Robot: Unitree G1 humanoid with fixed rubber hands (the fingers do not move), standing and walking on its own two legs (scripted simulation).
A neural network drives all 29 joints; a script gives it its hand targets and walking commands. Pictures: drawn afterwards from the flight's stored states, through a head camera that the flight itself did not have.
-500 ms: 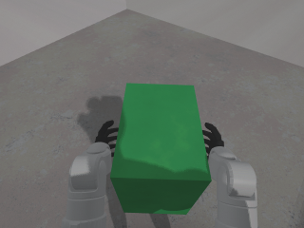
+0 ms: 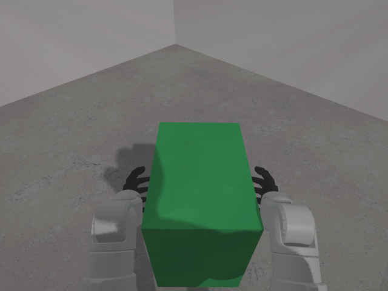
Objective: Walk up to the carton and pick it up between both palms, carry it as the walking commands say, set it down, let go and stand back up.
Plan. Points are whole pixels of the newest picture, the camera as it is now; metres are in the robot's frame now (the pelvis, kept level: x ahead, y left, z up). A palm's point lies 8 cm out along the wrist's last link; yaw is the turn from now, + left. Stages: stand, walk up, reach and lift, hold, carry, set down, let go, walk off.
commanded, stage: carry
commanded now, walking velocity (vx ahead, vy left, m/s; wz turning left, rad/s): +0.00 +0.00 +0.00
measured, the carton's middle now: (198, 204) +0.31 +0.00 +0.02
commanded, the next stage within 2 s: hold in 1.34 s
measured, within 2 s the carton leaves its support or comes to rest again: neither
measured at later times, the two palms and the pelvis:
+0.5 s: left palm (136, 203) +0.28 +0.13 +0.07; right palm (270, 204) +0.28 -0.14 +0.07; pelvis +0.00 -0.01 +0.00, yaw +0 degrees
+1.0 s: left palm (138, 205) +0.28 +0.13 +0.07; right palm (271, 206) +0.28 -0.14 +0.07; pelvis +0.00 -0.01 +0.00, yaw +0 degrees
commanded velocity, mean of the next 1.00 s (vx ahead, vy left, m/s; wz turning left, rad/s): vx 0.00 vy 0.00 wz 0.00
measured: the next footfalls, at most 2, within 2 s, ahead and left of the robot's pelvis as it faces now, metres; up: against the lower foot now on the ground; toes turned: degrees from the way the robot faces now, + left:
none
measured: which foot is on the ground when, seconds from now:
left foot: down 0.00-1.00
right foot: down 0.00-1.00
